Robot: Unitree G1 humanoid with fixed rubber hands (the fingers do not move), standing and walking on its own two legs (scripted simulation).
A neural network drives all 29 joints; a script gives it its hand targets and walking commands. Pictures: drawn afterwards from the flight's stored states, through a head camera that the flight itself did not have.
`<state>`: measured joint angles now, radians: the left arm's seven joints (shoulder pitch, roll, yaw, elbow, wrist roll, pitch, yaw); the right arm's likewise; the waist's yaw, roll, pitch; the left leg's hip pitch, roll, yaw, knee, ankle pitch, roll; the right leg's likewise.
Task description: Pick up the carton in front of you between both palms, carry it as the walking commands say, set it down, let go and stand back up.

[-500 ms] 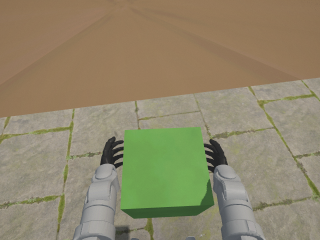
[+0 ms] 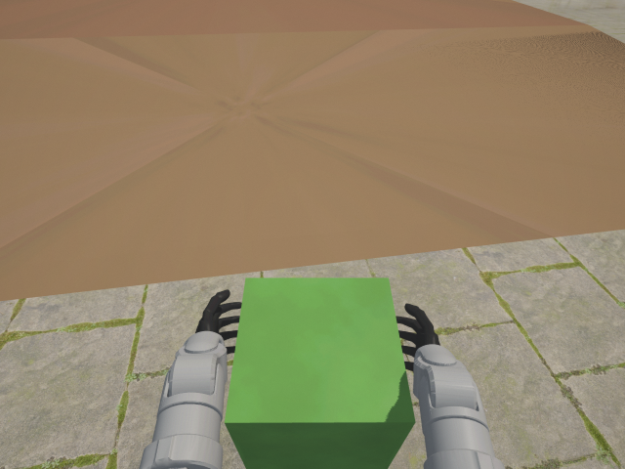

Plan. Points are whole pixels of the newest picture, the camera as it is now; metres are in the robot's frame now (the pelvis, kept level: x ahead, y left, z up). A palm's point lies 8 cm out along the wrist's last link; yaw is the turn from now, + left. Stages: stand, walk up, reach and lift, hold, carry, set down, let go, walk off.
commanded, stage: reach and lift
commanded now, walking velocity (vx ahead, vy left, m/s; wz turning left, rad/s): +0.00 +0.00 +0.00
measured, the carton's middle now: (316, 380) +0.30 +0.00 -0.06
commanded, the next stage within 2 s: hold in 0.82 s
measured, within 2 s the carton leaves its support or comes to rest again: neither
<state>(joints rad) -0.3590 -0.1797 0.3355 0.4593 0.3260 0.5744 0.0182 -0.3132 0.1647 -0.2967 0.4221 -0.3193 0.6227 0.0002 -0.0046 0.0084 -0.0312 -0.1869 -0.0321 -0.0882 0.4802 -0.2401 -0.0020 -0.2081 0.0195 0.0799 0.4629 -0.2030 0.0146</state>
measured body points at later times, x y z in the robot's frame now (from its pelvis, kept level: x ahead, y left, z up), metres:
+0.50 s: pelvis +0.01 -0.01 +0.01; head -0.02 -0.01 +0.45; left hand +0.32 +0.15 +0.03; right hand +0.32 -0.15 +0.02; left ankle +0.02 +0.12 -0.74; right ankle +0.03 -0.13 -0.74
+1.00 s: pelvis +0.01 +0.00 +0.01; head -0.04 +0.00 +0.46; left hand +0.32 +0.15 +0.06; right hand +0.31 -0.15 +0.05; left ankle +0.02 +0.12 -0.74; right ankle +0.03 -0.13 -0.74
